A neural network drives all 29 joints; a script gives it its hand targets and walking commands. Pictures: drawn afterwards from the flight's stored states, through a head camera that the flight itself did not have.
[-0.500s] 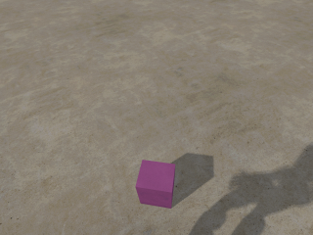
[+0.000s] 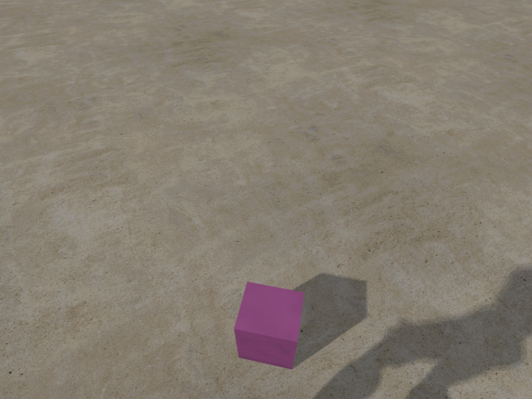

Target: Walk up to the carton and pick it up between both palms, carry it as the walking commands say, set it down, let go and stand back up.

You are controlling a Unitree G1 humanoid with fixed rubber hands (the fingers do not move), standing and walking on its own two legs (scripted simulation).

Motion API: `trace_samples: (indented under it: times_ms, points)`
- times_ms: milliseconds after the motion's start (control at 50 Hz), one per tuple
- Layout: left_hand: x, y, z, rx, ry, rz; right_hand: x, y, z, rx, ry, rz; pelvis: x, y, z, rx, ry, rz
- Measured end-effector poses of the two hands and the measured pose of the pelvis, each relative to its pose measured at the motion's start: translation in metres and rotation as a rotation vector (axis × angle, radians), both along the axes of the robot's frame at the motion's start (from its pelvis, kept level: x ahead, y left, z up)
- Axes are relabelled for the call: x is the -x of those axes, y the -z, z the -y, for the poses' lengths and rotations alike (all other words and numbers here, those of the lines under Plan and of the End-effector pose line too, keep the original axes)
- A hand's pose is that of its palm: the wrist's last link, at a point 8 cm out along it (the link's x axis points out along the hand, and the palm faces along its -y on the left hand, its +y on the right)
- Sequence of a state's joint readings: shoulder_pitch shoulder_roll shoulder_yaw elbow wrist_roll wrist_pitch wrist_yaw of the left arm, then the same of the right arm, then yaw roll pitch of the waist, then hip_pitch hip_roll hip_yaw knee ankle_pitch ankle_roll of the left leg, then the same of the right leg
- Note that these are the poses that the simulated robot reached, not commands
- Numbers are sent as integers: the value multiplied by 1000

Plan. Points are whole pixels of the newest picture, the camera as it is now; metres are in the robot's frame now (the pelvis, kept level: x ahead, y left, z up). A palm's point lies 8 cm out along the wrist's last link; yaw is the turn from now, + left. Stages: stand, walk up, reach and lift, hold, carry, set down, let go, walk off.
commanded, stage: walk up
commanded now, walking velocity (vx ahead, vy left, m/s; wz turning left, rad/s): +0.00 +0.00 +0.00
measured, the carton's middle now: (270, 326) +0.51 +0.04 -0.64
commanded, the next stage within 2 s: none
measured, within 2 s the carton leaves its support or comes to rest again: neither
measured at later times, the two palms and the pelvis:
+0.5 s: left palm out of the picture +0.10 +0.31 -0.12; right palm out of the picture +0.10 -0.19 -0.12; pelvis +0.05 +0.06 +0.00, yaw -3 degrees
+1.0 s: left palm (82, 384) +0.18 +0.33 -0.11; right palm (385, 378) +0.22 -0.17 -0.12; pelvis +0.15 +0.07 +0.00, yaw -4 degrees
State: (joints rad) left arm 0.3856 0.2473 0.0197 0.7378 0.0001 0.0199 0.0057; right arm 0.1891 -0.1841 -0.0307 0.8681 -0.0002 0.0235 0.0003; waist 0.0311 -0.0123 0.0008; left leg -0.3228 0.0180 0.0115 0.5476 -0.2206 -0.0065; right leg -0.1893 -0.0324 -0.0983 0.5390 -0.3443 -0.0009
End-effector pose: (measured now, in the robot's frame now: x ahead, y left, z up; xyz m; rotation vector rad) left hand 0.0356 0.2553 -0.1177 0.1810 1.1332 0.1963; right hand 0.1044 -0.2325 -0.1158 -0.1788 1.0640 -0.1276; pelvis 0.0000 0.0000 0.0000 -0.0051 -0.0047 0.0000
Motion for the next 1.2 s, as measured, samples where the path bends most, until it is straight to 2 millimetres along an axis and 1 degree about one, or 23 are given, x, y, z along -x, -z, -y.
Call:
trace_samples:
  times_ms: [160, 220, 280, 320, 360, 400, 440, 460, 540, 600, 640, 680, 720, 740, 780, 880, 960, 1020, 1060, 1100, 1200]
  points:
    - [-4, 0, -1, 2, 17, 17, 18, 1, 0, 3, 21, -14, 5, 0, -2, 3, 0, 7]
    - [3, -1, -5, -3, 18, -7, 21, 2, 1, -12, 22, -37, 2, -1, -5, -4, 20, 10]
    - [13, -4, -15, -12, 15, -54, 17, -1, 0, -9, 23, -47, -5, -4, -15, -16, 41, 4]
    - [14, -5, -24, -17, 10, -78, 11, -2, -4, -5, 16, -58, -13, -4, -24, -20, 37, -5]
    - [9, -3, -35, -15, 4, -91, 3, -1, -12, 4, 7, -68, -21, -3, -34, -17, 30, -18]
    - [-1, 3, -47, -12, 10, -90, -6, 4, -23, 13, 6, -59, -31, 3, -46, -6, 30, -25]
    - [-18, 7, -53, -4, 33, -91, -8, 3, -32, 12, 32, -48, -40, 3, -53, -9, 50, -22]
    - [-31, 6, -54, -2, 48, -79, -6, 2, -35, 12, 48, -51, -44, 2, -56, -6, 50, -22]
    - [-97, 1, -52, 11, 109, 16, 10, 1, -42, 16, 109, -103, -61, -1, -59, 0, 53, -24]
    - [-148, -4, -44, 12, 154, 96, 22, 4, -41, 15, 151, -146, -73, -1, -58, -3, 56, -23]
    - [-179, -8, -37, 8, 183, 142, 29, 8, -39, 10, 176, -176, -81, 0, -54, -10, 63, -28]
    - [-203, -12, -29, 0, 208, 178, 32, 14, -37, -3, 194, -201, -89, 3, -49, -22, 71, -33]
    - [-216, -15, -25, -11, 213, 201, 28, 20, -35, -17, 200, -212, -99, 5, -45, -26, 74, -24]
    - [-217, -18, -26, -17, 210, 200, 23, 20, -35, -22, 198, -210, -104, 3, -45, -28, 74, -17]
    - [-211, -22, -31, -30, 189, 182, 8, 18, -36, -30, 182, -199, -113, -1, -45, -34, 71, -6]
    - [-176, -27, -53, -54, 106, 90, -46, 14, -45, -49, 111, -160, -133, -8, -53, -48, 63, 5]
    - [-153, -15, -69, -38, 50, 5, -97, 10, -57, -32, 59, -98, -147, -6, -66, -22, 63, -3]
    - [-143, 1, -79, -10, 28, -43, -125, 7, -67, -2, 42, -45, -156, 2, -78, 15, 62, -3]
    - [-140, 5, -81, 7, 19, -79, -134, 1, -74, 6, 42, -31, -159, -1, -82, 18, 62, -5]
    - [-141, 6, -82, 18, 20, -94, -136, -4, -77, 15, 46, -27, -160, -3, -85, 21, 62, -10]
    - [-149, 7, -82, 19, 42, -89, -129, -4, -77, 23, 73, -25, -158, -3, -86, 19, 69, -11]
